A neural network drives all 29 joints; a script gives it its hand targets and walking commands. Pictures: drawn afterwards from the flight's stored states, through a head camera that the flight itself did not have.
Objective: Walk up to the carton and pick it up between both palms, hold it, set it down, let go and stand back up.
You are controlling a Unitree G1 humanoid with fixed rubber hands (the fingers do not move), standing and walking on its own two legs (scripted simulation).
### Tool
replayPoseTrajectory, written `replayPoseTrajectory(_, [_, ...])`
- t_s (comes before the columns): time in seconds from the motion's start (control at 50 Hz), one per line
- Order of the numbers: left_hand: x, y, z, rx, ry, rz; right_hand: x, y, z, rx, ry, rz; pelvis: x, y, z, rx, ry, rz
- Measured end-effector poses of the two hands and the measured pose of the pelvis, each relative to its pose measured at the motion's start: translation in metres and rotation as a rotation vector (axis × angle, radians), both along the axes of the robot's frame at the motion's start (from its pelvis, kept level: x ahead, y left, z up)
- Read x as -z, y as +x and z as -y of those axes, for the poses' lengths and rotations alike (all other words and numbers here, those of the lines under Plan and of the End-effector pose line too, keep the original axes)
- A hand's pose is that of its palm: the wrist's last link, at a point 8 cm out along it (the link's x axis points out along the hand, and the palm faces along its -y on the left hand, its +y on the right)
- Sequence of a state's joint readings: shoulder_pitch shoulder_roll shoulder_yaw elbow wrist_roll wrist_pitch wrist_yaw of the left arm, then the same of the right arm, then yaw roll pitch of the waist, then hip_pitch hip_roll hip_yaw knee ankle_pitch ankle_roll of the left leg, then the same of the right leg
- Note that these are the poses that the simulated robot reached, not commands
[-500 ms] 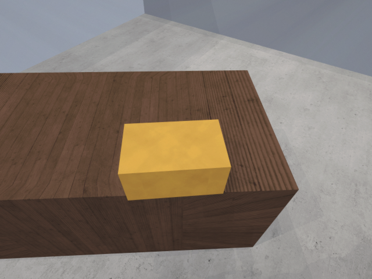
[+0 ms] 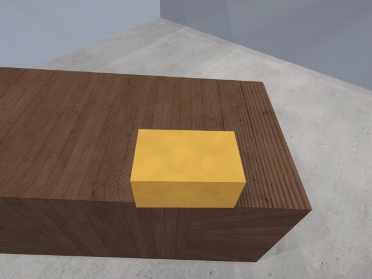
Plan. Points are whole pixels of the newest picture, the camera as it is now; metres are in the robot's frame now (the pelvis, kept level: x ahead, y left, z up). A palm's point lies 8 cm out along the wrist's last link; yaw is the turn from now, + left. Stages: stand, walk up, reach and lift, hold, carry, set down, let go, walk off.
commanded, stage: walk up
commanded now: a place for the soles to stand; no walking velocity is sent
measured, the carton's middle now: (186, 168) +0.45 -0.01 -0.09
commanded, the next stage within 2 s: none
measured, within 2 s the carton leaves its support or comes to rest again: neither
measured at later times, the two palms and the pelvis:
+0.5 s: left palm out of the picture +0.05 +0.23 -0.16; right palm out of the picture +0.12 -0.25 -0.15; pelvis +0.05 -0.02 -0.02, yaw +4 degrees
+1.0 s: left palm out of the picture +0.09 +0.18 -0.13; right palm out of the picture +0.12 -0.29 -0.14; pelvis +0.04 -0.06 +0.00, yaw +4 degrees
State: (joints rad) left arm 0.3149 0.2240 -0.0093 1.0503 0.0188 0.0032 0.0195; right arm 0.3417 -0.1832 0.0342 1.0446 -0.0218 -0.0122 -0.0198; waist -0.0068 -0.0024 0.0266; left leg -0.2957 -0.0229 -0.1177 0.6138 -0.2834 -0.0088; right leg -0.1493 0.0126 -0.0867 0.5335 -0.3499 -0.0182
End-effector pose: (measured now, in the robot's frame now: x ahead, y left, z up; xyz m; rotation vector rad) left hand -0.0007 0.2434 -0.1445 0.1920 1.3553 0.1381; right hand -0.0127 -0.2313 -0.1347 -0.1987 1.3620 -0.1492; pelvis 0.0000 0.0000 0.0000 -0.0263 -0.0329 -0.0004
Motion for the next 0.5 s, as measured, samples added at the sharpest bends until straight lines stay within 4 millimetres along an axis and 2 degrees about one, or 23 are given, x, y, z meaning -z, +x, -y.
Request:
replayPoseTrajectory(0.12, [0.004, -0.001, 0.0, -0.013, -0.004, -0.055, 0.0, 0.037, -0.003, -0.04, -0.002, 0.044, 0.003, 0.019, -0.001, -0.017, 0.002, -0.012])
replayPoseTrajectory(0.34, [0.006, 0.042, 0.013, -0.038, 0.008, 0.03, 0.008, 0.095, 0.012, -0.091, -0.015, 0.092, 0.01, 0.042, 0.011, -0.054, 0.001, -0.019])
replayPoseTrajectory(0.44, [0.013, 0.046, 0.015, -0.065, 0.011, 0.036, 0.012, 0.125, 0.013, -0.126, -0.018, 0.135, 0.017, 0.049, 0.013, -0.076, 0.015, -0.014])
replayPoseTrajectory(0.5, [0.016, 0.048, 0.017, -0.044, 0.019, 0.014, 0.013, 0.133, 0.016, -0.097, -0.011, 0.183, 0.021, 0.049, 0.017, -0.072, 0.027, -0.005])
